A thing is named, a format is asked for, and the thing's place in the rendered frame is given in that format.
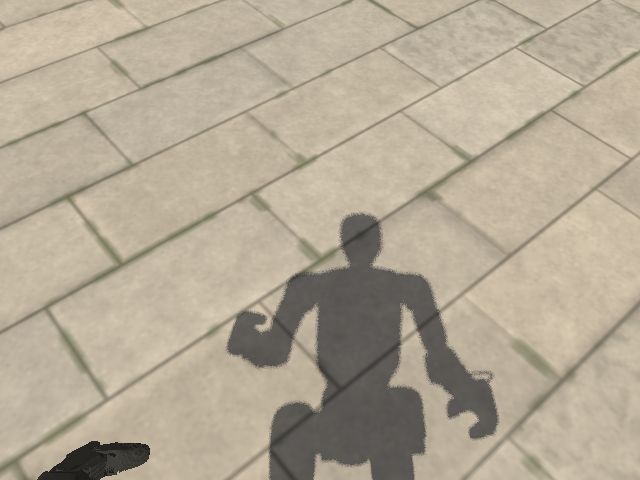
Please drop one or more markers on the left robot hand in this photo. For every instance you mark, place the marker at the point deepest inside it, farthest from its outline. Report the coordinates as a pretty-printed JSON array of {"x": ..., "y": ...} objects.
[{"x": 94, "y": 461}]

